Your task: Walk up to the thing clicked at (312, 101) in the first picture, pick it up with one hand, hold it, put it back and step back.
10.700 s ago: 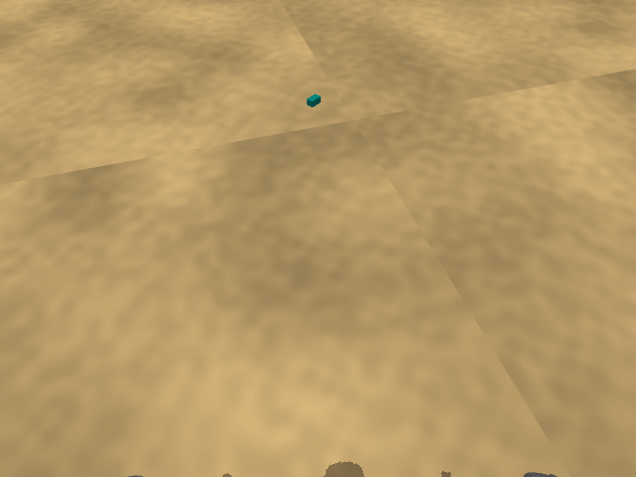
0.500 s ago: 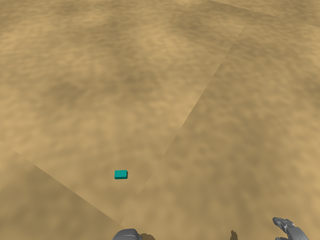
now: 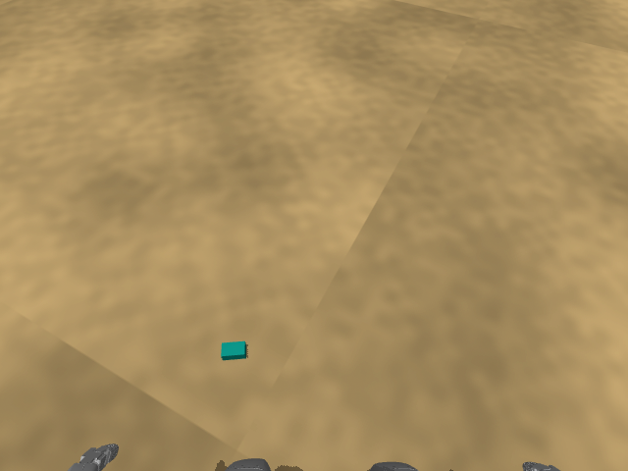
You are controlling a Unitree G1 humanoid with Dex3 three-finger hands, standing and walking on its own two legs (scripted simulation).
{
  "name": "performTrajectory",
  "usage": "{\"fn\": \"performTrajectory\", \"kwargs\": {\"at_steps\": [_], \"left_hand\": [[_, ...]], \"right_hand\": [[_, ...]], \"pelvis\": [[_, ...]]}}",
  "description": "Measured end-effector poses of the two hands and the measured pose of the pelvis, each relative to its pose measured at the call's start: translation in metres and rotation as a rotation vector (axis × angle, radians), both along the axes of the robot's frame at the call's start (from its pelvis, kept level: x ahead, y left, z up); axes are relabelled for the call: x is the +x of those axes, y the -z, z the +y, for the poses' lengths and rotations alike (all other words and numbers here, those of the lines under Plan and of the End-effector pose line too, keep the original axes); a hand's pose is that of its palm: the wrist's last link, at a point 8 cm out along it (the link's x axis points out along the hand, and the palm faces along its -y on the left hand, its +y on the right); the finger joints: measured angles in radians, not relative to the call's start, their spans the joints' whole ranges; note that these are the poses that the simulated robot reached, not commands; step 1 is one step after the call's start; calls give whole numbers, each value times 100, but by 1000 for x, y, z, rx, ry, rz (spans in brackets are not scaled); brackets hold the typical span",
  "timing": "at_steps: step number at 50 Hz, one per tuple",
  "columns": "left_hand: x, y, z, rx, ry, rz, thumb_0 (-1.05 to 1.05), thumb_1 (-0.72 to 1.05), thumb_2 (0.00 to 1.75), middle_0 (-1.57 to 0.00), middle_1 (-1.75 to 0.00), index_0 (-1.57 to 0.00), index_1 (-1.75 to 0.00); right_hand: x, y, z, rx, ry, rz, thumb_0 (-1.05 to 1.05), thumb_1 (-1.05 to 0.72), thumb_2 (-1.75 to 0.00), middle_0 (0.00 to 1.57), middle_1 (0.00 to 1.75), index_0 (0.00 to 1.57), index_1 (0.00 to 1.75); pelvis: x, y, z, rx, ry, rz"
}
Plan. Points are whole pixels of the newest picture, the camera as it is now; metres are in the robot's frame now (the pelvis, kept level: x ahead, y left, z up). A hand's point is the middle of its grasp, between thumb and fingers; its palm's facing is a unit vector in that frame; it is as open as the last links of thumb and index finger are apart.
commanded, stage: walk up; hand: left
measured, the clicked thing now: (233, 350) +0.52 +0.26 -0.74
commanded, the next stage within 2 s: stand in 0.58 s
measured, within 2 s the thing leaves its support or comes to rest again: neither
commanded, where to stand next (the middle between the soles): +0.15 -0.01 m, yaw +2 degrees
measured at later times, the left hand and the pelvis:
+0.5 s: hand out of the picture +0.11 +0.25 -0.14, palm faces +0.01 -0.94 -0.33, open 7.4 cm; pelvis +0.01 -0.01 +0.02, yaw +1 degrees
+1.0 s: hand out of the picture +0.08 +0.26 -0.14, palm faces +0.00 -0.94 -0.34, open 7.4 cm; pelvis +0.01 +0.00 +0.02, yaw +1 degrees
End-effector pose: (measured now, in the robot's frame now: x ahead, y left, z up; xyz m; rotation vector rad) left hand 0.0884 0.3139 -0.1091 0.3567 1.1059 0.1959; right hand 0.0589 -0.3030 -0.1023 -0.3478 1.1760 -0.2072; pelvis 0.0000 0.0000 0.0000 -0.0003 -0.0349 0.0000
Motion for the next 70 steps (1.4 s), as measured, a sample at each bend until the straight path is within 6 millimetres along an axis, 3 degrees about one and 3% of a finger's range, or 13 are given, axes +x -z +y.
{"fn": "performTrajectory", "kwargs": {"at_steps": [4,11,18,27,44,70], "left_hand": [[3,-1,-11,-7,3,14,1,91,89,-21,-30,-20,-30],[13,-4,-23,-37,-11,25,1,91,89,-21,-30,-20,-30],[19,-7,-24,-46,-36,24,1,91,89,-21,-30,-20,-30],[10,-8,-21,-49,-63,59,1,91,89,-21,-30,-20,-30],[-13,-7,-14,-37,-78,124,1,91,89,-21,-30,-20,-30],[-8,-7,-17,-37,-71,130,1,91,89,-21,-30,-20,-30]], "right_hand": [[5,3,-8,1,29,9,1,-90,-89,21,30,20,30],[20,4,-4,24,16,10,1,-90,-90,21,30,20,30],[38,0,3,39,-11,3,1,-90,-90,21,30,20,30],[49,-5,4,33,-19,0,1,-90,-89,21,30,20,30],[43,-5,8,36,-12,34,1,-90,-90,21,30,20,30],[38,-3,5,36,3,64,1,-90,-90,21,30,20,30]], "pelvis": [[4,-1,-3,-14,-7,-4],[12,-7,-4,-2,-8,-7],[12,-12,-6,-2,-13,-6],[14,-17,-5,-4,-19,-4],[15,-20,-1,-2,-18,1],[22,-20,-2,0,-18,8]]}}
